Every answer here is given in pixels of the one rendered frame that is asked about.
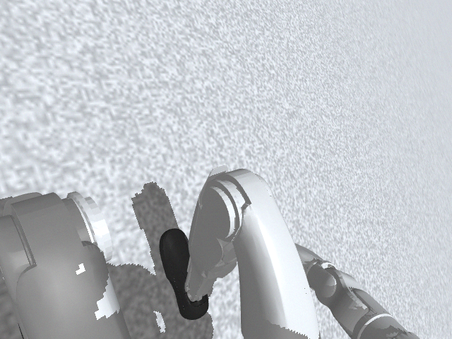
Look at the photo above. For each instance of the right robot foot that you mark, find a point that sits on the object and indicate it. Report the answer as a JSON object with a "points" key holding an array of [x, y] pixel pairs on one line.
{"points": [[174, 252]]}

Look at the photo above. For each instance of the right robot arm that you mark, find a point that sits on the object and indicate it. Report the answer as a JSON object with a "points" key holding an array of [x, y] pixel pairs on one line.
{"points": [[358, 313]]}

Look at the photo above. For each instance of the right robot hand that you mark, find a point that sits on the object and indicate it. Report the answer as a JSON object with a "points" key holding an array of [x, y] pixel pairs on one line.
{"points": [[307, 257]]}

